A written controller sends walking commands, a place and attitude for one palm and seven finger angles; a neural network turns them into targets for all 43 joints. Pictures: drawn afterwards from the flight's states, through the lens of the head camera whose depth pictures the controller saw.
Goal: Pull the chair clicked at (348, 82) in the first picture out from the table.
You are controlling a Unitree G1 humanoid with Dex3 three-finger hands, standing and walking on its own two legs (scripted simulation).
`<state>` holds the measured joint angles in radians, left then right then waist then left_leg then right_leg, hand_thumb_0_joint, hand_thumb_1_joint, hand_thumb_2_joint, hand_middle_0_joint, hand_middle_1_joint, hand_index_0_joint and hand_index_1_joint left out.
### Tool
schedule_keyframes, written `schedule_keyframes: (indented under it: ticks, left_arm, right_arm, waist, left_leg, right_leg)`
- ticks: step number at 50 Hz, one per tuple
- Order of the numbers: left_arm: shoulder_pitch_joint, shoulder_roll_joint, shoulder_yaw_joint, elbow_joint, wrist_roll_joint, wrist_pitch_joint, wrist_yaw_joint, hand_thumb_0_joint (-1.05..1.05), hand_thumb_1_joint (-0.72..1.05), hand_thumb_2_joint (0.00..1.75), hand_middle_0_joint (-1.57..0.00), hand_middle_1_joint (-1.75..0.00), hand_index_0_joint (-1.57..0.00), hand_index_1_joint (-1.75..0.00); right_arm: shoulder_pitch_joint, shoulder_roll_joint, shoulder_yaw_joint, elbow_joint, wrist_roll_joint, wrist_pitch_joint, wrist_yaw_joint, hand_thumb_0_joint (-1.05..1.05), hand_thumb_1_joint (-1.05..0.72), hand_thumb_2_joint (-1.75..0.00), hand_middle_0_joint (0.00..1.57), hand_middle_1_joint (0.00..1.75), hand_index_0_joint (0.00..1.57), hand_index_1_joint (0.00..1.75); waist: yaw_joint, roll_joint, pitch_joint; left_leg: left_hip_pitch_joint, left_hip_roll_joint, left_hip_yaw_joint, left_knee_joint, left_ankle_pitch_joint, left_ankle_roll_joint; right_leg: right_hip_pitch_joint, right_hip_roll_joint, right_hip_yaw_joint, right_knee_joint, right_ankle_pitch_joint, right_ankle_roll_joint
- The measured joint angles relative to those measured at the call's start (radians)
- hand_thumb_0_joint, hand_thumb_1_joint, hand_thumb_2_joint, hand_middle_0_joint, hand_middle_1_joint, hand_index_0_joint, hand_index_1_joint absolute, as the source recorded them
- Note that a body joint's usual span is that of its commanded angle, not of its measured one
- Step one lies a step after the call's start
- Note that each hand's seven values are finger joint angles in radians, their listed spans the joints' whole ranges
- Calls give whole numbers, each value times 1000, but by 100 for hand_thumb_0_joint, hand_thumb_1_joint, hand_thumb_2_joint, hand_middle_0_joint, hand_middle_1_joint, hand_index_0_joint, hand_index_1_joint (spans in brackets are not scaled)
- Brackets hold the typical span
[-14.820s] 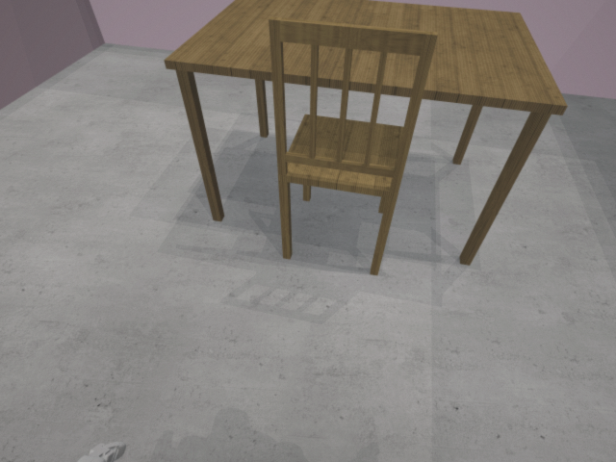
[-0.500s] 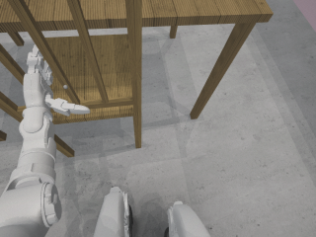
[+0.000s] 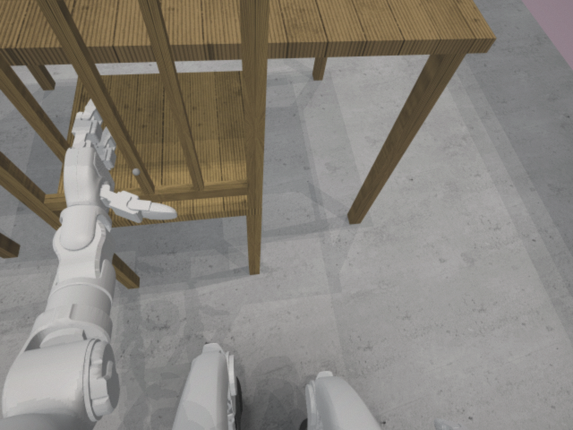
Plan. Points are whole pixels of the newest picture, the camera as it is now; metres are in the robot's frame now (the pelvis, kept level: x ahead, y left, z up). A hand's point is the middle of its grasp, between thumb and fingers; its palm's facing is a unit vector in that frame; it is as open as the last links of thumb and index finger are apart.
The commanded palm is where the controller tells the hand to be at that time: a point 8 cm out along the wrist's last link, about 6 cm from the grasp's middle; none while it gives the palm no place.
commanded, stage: hook a spindle and tug to test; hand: left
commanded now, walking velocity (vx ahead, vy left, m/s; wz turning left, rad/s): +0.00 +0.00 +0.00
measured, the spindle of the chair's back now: (115, 124) +0.51 +0.23 +0.07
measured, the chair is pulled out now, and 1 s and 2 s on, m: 0.00 0.01 0.12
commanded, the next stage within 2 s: step backward, pulling the chair out in 1.36 s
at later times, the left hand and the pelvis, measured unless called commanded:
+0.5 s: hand (137, 160) +0.47 +0.21 +0.03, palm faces +0.14 -0.99 -0.03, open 10.1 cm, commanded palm +0.44 +0.24 +0.03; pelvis +0.00 +0.00 +0.00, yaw -1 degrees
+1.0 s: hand (138, 167) +0.46 +0.20 +0.03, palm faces +0.15 -0.99 -0.03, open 5.2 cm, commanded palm +0.42 +0.24 +0.03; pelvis +0.02 +0.00 +0.01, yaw -1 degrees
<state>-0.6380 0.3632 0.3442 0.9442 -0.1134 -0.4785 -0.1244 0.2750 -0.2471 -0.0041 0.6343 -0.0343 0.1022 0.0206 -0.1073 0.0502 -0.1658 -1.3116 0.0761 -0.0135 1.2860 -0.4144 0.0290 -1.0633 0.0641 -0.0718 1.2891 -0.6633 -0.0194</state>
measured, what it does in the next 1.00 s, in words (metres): stands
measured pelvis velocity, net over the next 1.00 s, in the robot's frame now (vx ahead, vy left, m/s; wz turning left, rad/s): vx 0.02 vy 0.00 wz -0.02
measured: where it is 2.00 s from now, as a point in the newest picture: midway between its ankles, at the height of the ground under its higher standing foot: outside the picture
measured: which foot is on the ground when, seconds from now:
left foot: down 0.00-1.00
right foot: down 0.00-1.00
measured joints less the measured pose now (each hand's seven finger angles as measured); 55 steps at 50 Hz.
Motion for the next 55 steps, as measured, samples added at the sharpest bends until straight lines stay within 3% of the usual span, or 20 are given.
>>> schedule_keyframes:
  ticks: [8, 14, 21, 26, 40, 55]
  left_arm:
    - [-25, -2, 11, 16, 32, -45, 43, -2, -50, 30, -19, -47, -18, -47]
    - [-64, 28, 22, 60, 32, -26, 28, -1, -45, 32, -28, -77, -28, -78]
    - [-45, 33, 40, 35, 11, -12, 5, -1, -20, 43, -40, -114, -39, -114]
    - [-48, 41, 43, 29, 12, -5, 4, -1, 5, 54, -44, -130, -44, -131]
    - [26, 13, 26, -72, -2, 29, 27, 0, 74, 83, -43, -139, -44, -142]
    - [198, -52, -21, -229, -32, 24, 45, 1, 78, 81, -40, -138, -39, -144]
  right_arm:
    - [2, 8, 7, 8, -10, 0, 3, 1, -90, -90, 20, 30, 21, 30]
    - [13, 6, 9, 9, -9, 8, 1, 1, -90, -90, 20, 30, 21, 30]
    - [27, 4, 9, 12, -3, 14, -2, 1, -91, -90, 20, 30, 21, 30]
    - [29, 3, 7, 10, -1, 13, -1, 1, -90, -90, 20, 30, 21, 30]
    - [14, 5, -1, -16, 1, 24, 12, 1, -91, -90, 20, 30, 21, 30]
    - [-3, 13, -7, -41, 5, 17, 28, 1, -91, -90, 20, 30, 21, 30]
  waist:
    - [-7, -3, 2]
    - [-14, 4, 4]
    - [-14, 2, 5]
    - [-21, -2, 4]
    - [-21, -2, 0]
    - [-1, -9, -10]
  left_leg:
    - [-14, 1, 0, 10, 1, -2]
    - [-33, 3, -3, 24, -1, -3]
    - [-28, 9, 4, 18, -4, -3]
    - [-28, 10, 3, 19, -10, -3]
    - [6, 8, 19, -9, -20, 2]
    - [73, 2, 35, -49, -33, 4]
  right_leg:
    - [-17, 1, 1, 17, -2, -1]
    - [-35, 3, -2, 32, -7, -4]
    - [-34, 7, 6, 24, -5, -3]
    - [-33, 9, 6, 21, -8, -3]
    - [-1, 5, 23, -16, -6, 4]
    - [65, -2, 39, -65, -7, 10]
